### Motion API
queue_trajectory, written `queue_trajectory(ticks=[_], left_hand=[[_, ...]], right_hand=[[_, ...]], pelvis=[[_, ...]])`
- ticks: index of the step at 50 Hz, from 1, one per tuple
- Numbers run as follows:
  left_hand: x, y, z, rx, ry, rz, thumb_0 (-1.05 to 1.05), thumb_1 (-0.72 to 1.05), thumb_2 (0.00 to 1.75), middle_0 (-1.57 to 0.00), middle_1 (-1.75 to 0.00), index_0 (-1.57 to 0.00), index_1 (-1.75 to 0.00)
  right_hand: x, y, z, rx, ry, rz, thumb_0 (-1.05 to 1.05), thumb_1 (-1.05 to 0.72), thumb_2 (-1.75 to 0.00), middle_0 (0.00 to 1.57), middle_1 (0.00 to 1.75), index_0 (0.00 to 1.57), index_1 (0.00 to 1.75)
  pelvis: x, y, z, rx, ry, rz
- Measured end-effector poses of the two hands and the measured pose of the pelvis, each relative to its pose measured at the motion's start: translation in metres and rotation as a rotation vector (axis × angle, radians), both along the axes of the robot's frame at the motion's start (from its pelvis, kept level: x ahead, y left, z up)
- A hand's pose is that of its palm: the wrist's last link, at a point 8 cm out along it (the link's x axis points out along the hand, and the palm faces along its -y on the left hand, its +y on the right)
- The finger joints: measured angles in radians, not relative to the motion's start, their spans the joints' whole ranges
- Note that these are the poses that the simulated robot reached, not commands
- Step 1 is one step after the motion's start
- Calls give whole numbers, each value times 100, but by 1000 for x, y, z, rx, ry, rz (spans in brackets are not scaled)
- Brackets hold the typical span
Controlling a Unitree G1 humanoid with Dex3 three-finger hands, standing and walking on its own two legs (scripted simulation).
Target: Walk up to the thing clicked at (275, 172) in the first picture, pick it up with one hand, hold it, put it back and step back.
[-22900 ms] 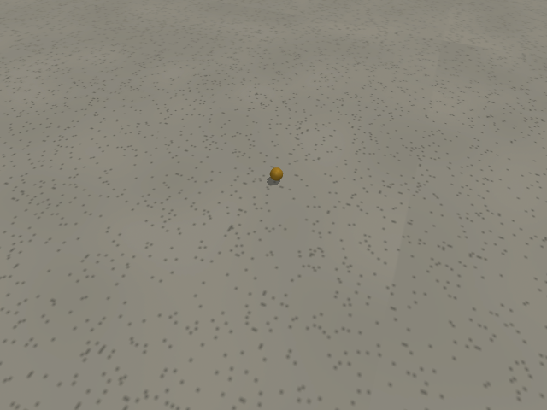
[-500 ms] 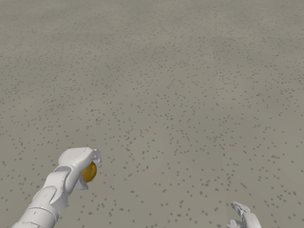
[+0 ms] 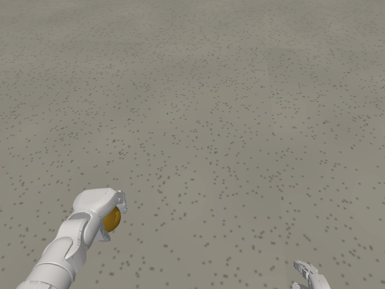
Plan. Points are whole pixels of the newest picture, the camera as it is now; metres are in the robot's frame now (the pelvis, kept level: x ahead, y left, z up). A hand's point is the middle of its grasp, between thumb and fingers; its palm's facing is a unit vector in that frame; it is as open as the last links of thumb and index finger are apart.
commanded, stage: crouch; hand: left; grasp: from above
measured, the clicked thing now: (105, 217) +0.31 +0.22 -0.06
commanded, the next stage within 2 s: lower in 1.80 s
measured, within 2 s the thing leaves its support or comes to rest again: neither
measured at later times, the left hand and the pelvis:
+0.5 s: hand (120, 237) +0.33 +0.24 -0.25, palm faces -0.41 +0.05 -0.91, open 8.5 cm; pelvis -0.07 +0.00 -0.15, yaw +1 degrees
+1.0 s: hand (130, 249) +0.36 +0.26 -0.46, palm faces -0.46 +0.01 -0.89, open 8.5 cm; pelvis -0.09 +0.01 -0.32, yaw +0 degrees
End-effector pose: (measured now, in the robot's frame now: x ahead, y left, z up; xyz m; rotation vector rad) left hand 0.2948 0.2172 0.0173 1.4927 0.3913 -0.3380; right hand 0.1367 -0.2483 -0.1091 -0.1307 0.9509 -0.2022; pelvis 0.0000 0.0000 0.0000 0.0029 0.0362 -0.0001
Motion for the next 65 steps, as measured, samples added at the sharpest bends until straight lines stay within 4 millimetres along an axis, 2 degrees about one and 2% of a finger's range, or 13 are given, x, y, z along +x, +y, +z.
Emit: queue_trajectory(ticks=[7,13,17,23,30,35,41,46,51,58,65], left_hand=[[-7,3,-37,13,16,-7,1,16,41,-68,-75,-77,-67],[-1,9,-86,59,9,-19,1,17,38,-67,-75,-77,-66],[12,12,-126,83,-25,-28,1,18,38,-66,-75,-76,-66],[33,16,-187,109,-49,-26,1,19,39,-64,-77,-75,-67],[48,16,-257,105,-39,0,1,19,43,-61,-80,-73,-70],[56,16,-304,89,-14,-1,1,18,47,-60,-81,-72,-72],[65,26,-357,75,4,-7,1,18,49,-60,-81,-72,-72],[71,38,-396,72,1,-3,1,17,49,-61,-81,-72,-71],[76,46,-430,68,12,4,1,17,48,-61,-80,-73,-71],[83,47,-465,47,19,7,1,16,47,-63,-79,-75,-69],[88,46,-488,40,18,3,1,16,46,-65,-77,-77,-67]], right_hand=[[-9,-2,-6,-24,41,17,1,-90,-90,20,30,20,30],[-33,-14,-33,-69,109,35,1,-90,-90,20,30,21,30],[-60,-25,-66,-105,158,28,1,-91,-90,20,30,21,30],[-114,-35,-126,-140,259,-8,1,-91,-90,20,30,20,30],[-172,-28,-195,-131,374,-51,1,-91,-90,20,30,20,30],[-195,-18,-236,-111,415,-59,1,-91,-90,20,30,21,30],[-198,-13,-277,-103,425,-28,1,-91,-90,20,30,21,30],[-186,-15,-304,-114,432,22,1,-90,-90,20,30,21,30],[-170,-18,-323,-127,444,73,1,-90,-90,20,30,21,30],[-156,-23,-339,-139,454,117,0,-91,-90,20,30,21,30],[-159,-26,-351,-140,475,130,0,-91,-90,20,30,21,30]], pelvis=[[-7,1,-8,-2,47,11],[-23,0,-36,-11,163,24],[-37,1,-71,-19,262,26],[-60,3,-129,-29,385,30],[-80,6,-192,-38,486,31],[-89,7,-231,-45,534,31],[-94,6,-274,-58,581,33],[-94,6,-303,-72,617,35],[-89,5,-323,-84,646,38],[-84,5,-342,-95,659,36],[-84,6,-359,-99,656,28]])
